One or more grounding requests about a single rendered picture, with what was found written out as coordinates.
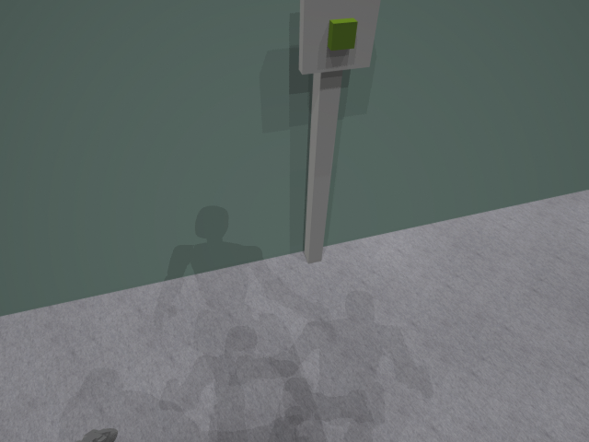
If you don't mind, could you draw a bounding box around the button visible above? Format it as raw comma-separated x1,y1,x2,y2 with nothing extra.
328,18,358,51

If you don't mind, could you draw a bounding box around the panel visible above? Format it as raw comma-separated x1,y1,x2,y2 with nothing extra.
299,0,381,264

